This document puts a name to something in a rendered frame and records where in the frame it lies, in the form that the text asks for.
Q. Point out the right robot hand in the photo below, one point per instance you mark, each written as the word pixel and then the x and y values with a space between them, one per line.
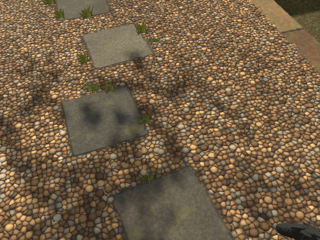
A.
pixel 296 231

